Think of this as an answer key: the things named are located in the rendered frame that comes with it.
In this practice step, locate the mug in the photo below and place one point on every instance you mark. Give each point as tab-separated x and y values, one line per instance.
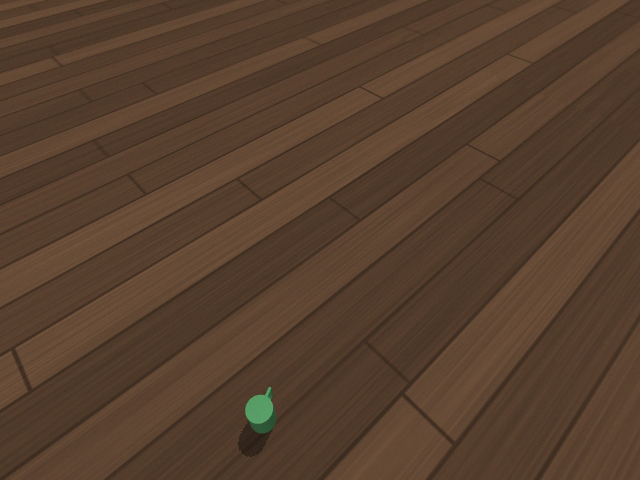
260	412

